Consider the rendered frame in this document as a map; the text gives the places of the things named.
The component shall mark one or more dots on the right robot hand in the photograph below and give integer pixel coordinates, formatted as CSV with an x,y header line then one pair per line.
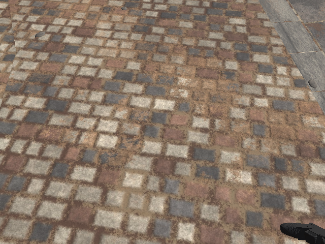
x,y
311,233

